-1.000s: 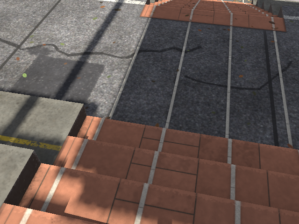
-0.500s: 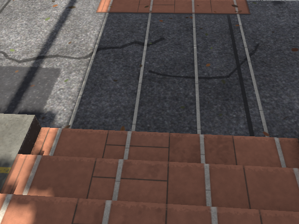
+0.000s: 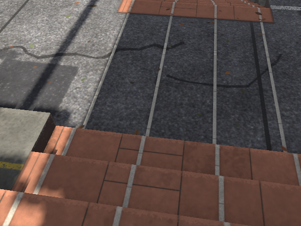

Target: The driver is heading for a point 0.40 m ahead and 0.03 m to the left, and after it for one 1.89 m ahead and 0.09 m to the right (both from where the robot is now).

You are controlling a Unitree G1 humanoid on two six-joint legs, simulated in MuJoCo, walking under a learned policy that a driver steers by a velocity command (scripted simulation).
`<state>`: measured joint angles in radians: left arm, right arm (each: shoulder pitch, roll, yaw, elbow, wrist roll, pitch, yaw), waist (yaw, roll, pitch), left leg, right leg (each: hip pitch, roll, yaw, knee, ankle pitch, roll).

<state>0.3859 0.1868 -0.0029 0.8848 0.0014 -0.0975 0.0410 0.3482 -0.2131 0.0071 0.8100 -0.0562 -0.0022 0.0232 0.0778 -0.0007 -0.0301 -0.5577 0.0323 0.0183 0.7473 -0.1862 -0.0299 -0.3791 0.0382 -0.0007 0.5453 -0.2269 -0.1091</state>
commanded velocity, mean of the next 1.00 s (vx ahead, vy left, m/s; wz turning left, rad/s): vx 0.31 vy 0.00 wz -0.09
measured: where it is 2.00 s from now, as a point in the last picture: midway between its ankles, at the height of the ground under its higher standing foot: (198, 185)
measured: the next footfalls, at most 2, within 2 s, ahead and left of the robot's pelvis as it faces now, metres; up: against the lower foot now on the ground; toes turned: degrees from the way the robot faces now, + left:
left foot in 0.10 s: +0.11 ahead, +0.15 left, +0.00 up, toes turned +6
right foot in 0.96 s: +0.44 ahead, -0.21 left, -0.15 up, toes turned -15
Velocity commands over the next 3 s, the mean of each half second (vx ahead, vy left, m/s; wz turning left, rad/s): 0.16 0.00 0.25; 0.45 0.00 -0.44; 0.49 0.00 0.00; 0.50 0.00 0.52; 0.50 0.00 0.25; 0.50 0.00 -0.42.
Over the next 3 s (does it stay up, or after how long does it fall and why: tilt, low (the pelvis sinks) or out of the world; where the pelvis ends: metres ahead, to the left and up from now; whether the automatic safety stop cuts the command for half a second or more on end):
stays up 1.58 -0.05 -0.60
